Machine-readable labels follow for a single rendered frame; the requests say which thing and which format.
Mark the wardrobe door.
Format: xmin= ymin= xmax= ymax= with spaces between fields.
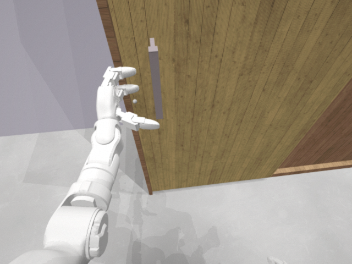
xmin=108 ymin=0 xmax=352 ymax=191
xmin=279 ymin=78 xmax=352 ymax=168

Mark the robot left forearm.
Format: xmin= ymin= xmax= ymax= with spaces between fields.
xmin=43 ymin=118 xmax=124 ymax=248

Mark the left robot hand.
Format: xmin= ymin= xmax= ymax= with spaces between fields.
xmin=96 ymin=67 xmax=160 ymax=131

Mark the handle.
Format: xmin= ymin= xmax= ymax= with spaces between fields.
xmin=148 ymin=38 xmax=163 ymax=119

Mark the left robot upper arm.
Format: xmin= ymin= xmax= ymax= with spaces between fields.
xmin=9 ymin=206 xmax=108 ymax=264

